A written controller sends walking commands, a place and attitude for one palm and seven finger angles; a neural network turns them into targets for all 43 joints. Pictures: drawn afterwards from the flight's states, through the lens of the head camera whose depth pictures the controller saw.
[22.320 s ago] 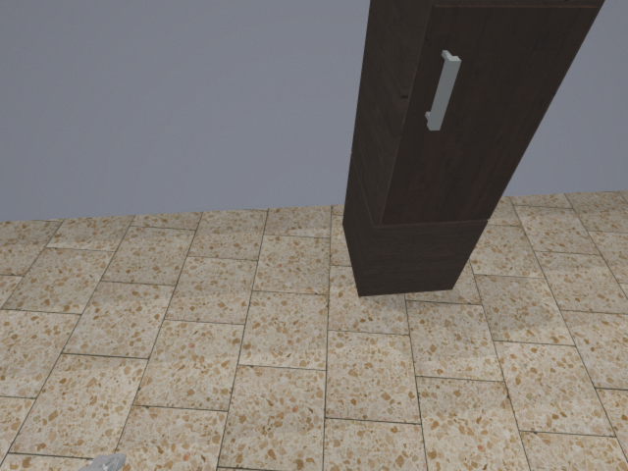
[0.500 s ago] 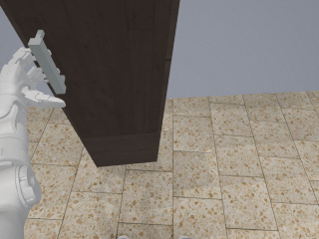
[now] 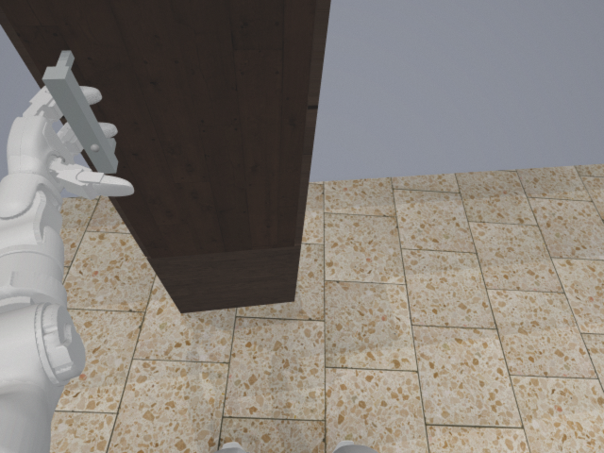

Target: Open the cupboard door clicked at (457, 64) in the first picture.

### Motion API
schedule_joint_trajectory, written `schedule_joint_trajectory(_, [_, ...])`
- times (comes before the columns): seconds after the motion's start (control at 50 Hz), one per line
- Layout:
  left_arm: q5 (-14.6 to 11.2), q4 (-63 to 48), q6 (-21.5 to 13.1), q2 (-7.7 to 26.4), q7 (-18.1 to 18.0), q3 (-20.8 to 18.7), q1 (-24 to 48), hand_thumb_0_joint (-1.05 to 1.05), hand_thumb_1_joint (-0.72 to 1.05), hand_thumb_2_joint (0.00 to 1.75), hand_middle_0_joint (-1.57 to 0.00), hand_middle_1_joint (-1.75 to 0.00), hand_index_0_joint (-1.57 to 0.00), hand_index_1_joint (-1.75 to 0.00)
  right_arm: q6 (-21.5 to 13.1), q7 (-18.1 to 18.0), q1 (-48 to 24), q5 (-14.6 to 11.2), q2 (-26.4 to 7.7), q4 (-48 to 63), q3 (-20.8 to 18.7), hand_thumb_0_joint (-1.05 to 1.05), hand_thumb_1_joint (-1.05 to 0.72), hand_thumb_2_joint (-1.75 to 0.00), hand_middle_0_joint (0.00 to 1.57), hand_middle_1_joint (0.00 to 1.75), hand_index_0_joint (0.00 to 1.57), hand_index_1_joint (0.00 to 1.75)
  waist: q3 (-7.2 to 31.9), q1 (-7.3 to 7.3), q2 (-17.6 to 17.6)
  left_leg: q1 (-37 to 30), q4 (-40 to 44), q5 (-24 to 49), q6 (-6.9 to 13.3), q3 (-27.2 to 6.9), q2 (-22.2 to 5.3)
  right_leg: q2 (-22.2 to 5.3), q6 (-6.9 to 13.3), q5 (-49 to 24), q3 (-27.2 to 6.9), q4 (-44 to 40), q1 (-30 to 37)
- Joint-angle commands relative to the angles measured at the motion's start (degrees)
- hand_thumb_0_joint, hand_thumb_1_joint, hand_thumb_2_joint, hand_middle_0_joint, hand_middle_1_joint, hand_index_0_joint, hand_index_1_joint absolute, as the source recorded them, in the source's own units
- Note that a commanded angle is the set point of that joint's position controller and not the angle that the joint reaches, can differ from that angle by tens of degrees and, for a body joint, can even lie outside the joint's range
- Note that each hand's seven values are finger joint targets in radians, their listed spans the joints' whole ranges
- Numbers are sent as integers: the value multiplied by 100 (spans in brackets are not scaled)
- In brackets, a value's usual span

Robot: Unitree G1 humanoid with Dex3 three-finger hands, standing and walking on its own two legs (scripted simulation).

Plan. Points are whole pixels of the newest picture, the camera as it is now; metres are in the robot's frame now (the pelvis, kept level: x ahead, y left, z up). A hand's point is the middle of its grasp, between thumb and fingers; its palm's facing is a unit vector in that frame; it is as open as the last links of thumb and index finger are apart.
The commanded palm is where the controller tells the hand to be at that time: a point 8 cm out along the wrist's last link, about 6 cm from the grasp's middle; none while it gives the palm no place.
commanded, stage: slide the fingers in behind the handle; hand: left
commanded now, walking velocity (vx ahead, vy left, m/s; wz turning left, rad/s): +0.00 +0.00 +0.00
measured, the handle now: (88, 116) +0.53 +0.26 +0.12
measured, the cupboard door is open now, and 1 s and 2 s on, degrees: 0 1 22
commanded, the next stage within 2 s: close the thumb around the handle in 0.22 s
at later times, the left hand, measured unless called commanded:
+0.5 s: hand (93, 150) +0.47 +0.24 +0.12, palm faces +0.08 -1.00 +0.01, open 13.2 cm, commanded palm +0.45 +0.29 +0.12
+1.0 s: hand (100, 146) +0.48 +0.24 +0.12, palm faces +0.08 -1.00 +0.00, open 5.7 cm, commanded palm +0.45 +0.29 +0.12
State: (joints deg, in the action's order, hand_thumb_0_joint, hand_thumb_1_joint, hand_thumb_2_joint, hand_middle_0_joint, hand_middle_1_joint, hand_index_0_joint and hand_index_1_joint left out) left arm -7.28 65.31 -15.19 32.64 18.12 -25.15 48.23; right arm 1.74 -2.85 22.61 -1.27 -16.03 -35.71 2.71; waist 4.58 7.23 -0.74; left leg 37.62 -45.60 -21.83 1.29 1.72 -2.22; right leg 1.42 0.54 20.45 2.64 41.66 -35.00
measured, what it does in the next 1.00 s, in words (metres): stands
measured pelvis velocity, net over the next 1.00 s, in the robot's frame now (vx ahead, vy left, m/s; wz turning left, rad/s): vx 0.00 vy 0.00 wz -0.01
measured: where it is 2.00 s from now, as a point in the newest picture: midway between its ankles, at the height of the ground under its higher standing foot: outside the picture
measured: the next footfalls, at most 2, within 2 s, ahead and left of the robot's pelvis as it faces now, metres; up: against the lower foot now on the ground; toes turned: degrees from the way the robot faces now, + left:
none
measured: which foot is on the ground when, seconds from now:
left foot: down 0.00-1.00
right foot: down 0.00-1.00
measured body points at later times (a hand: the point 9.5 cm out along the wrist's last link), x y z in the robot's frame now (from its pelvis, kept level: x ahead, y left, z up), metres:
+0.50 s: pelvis +0.00 +0.00 +0.00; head +0.07 +0.02 +0.45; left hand +0.46 +0.30 +0.12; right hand +0.04 -0.26 -0.11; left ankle +0.00 +0.10 -0.71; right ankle -0.01 -0.12 -0.71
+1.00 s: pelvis +0.00 +0.00 +0.00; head +0.08 +0.02 +0.44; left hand +0.47 +0.29 +0.12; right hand +0.02 -0.27 -0.11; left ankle +0.00 +0.10 -0.71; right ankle -0.01 -0.12 -0.71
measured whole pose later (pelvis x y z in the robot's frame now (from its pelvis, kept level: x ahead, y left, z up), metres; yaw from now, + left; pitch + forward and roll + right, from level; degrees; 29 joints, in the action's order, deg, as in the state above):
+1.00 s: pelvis +0.00 +0.00 +0.00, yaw +0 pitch +14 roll -2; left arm -7.1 64.4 -15.4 31.7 17.4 -25.1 47.6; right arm 2.2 -2.6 23.6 -1.1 -15.9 -36.1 2.5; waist 5.0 7.3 -0.9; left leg 37.4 -45.6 -22.1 1.4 2.0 -2.3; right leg 1.5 0.4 20.6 2.2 41.7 -35.0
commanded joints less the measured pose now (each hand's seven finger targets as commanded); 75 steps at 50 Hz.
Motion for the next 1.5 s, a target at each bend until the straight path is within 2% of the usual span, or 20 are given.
schedule_joint_trajectory(0.0, [-170, -1518, -572, 1799, 22, -291, 2540, 0, -50, 30, -30, -120, -30, -120, -162, -45, 655, 20, -977, 386, -407, 0, -90, -90, 20, 30, 20, 30, 2552, -71, -691, -1778, 431, 2208, 54, -326, 76, 120, 52, -2132, -163, -307, 871])
schedule_joint_trajectory(0.04, [-238, -1565, -559, 1440, 72, -95, 2361, 0, -50, 30, -30, -120, -30, -120, -165, -22, 622, 7, -944, 407, -417, 0, -90, -90, 20, 30, 20, 30, 2517, -59, -745, -1930, 414, 2375, 47, -309, 68, 140, 56, -2196, -127, -318, 778])
schedule_joint_trajectory(0.14, [-239, -1323, -313, 1601, 113, -193, 2118, 0, -50, 30, -30, -120, -30, -120, -97, -34, 612, -18, -984, 431, -420, 0, -90, -90, 20, 30, 20, 30, 2027, -97, -479, -1526, 520, 2155, 80, -288, 75, 122, 51, -2138, -108, -379, 837])
schedule_joint_trajectory(0.2, [-239, -1774, -357, 1301, 46, 21, 2126, 0, -50, 30, -30, -120, -30, -120, -104, -19, 545, -17, -927, 499, -427, 0, -90, -90, 20, 30, 20, 30, 2145, -110, -789, -1833, 512, 2381, 52, -302, 72, 128, 66, -2146, -89, -371, 736])
schedule_joint_trajectory(0.26, [-296, -1683, -404, 1406, -41, -137, 2065, 0, -50, 30, -30, -120, -30, -120, -114, -26, 580, -5, -968, 450, -438, 0, -90, -90, 20, 30, 20, 30, 2023, -70, -406, -1749, 505, 2219, 71, -325, 46, 150, 62, -2026, -87, -405, 711])
schedule_joint_trajectory(0.3, [-293, -1700, -416, 1323, -59, -53, 2266, 0, -50, 30, -30, -120, -30, -120, -127, -28, 548, -16, -948, 423, -434, 0, -90, -90, 20, 30, 20, 30, 2038, -39, -479, -1748, 534, 2114, 63, -313, 65, 131, 53, -2004, -104, -407, 736])
schedule_joint_trajectory(0.36, [-235, -1591, -432, 1481, -84, -148, 2366, 0, -33, 37, -31, -122, -31, -122, -148, -44, 576, 2, -978, 378, -418, 0, -90, -90, 20, 30, 20, 30, 1990, -37, -457, -1717, 526, 2083, 61, -350, 62, 119, 69, -1932, -98, -394, 687])
schedule_joint_trajectory(0.44, [-140, -1489, -403, 1251, -68, 105, 2451, 0, -11, 47, -33, -124, -33, -124, -174, -43, 526, -3, -927, 400, -392, 0, -90, -90, 20, 30, 20, 30, 2016, 5, -680, -1729, 517, 2017, 43, -331, 81, 100, 56, -1892, -109, -383, 595])
schedule_joint_trajectory(0.52, [-171, -1261, -404, 1507, -76, -73, 2661, 0, 12, 56, -34, -127, -34, -127, -181, -70, 586, 7, -980, 338, -390, 0, -90, -90, 20, 30, 20, 30, 1979, 55, -362, -1568, 512, 1851, 60, -371, 68, 102, 44, -1811, -122, -402, 625])
schedule_joint_trajectory(0.64, [-128, -1522, -546, 1372, -67, 23, 2593, 0, 45, 71, -37, -130, -37, -130, -211, -39, 611, 33, -951, 346, -400, 0, -90, -90, 20, 30, 20, 30, 2407, -27, -903, -2046, 416, 2367, -13, -427, 40, 122, 78, -1923, -85, -285, 444])
schedule_joint_trajectory(0.68, [-162, -1413, -514, 1210, -68, 131, 2666, 0, 56, 76, -38, -131, -38, -131, -194, -24, 632, 35, -950, 304, -410, 0, -90, -90, 20, 30, 20, 30, 2274, 57, -767, -1983, 409, 2329, -5, -435, 25, 134, 57, -1886, -58, -308, 361])
schedule_joint_trajectory(0.72, [-207, -1131, -398, 1463, -63, -115, 2446, 0, 68, 80, -38, -133, -38, -133, -169, -36, 670, 23, -1001, 306, -421, 0, -90, -90, 20, 30, 20, 30, 2147, 10, -364, -1660, 452, 2126, 35, -399, 40, 134, 44, -1926, -80, -338, 585])
schedule_joint_trajectory(0.8, [-142, -1400, -381, 1544, -92, -137, 2476, 0, 90, 90, -40, -135, -40, -135, -144, -28, 669, 24, -974, 378, -415, 0, -90, -90, 20, 30, 20, 30, 2307, -68, -587, -1725, 457, 2338, 36, -370, 61, 119, 57, -2111, -91, -297, 717])
schedule_joint_trajectory(0.84, [-104, -1435, -404, 1379, -118, 2, 2390, 0, 90, 90, -40, -135, -40, -135, -141, -8, 647, 29, -946, 393, -408, 0, -90, -90, 20, 30, 20, 30, 2172, -43, -641, -1714, 459, 2230, 33, -350, 55, 129, 51, -1993, -86, -327, 609])
schedule_joint_trajectory(0.9, [-149, -1330, -431, 1538, -134, -144, 2468, 0, 90, 90, -40, -135, -40, -135, -122, -31, 675, 27, -976, 380, -412, 0, -90, -90, 20, 30, 20, 30, 2072, 9, -351, -1507, 487, 2001, 70, -329, 63, 133, 36, -1967, -124, -365, 725])
schedule_joint_trajectory(1.08, [-157, -1177, -417, 1948, -7, -391, 2415, 0, 90, 90, -40, -135, -40, -135, -115, -80, 684, 15, -992, 416, -384, 0, -90, -90, 20, 30, 20, 30, 2199, -36, -454, -1361, 471, 1938, 95, -261, 88, 109, 25, -2095, -193, -361, 919])
schedule_joint_trajectory(1.12, [-200, -1340, -420, 1499, 36, -47, 2536, 0, 90, 90, -40, -135, -40, -135, -129, -64, 637, 10, -937, 437, -381, 0, -90, -90, 20, 30, 20, 30, 2163, 17, -601, -1477, 483, 1950, 76, -263, 90, 110, 30, -2077, -162, -369, 825])
schedule_joint_trajectory(1.2, [-312, -1612, -425, 1434, 8, -193, 1886, 0, 90, 90, -40, -135, -40, -135, -135, -27, 625, 13, -948, 516, -431, 0, -90, -90, 20, 30, 20, 30, 2508, -157, -524, -1755, 441, 2339, 62, -254, 65, 142, 42, -2286, -133, -321, 935])
schedule_joint_trajectory(1.38, [-675, -3274, -164, 955, -25, -207, -25, 0, 90, 90, -40, -135, -40, -135, -172, 64, 149, -111, -836, 932, -467, 0, -90, -90, 20, 30, 20, 30, 2389, -567, -510, -1911, 615, 3088, 76, -144, 60, 124, 74, -2967, -123, -347, 1597])
schedule_joint_trajectory(1.48, [-922, -4633, 107, 285, -131, -11, -1647, 0, 90, 90, -40, -135, -40, -135, -323, 140, -237, -155, -708, 1185, -474, 0, -90, -90, 20, 30, 20, 30, 2205, -789, -431, -2114, 730, 3535, 60, -82, 50, 81, 49, -3324, -98, -391, 1887])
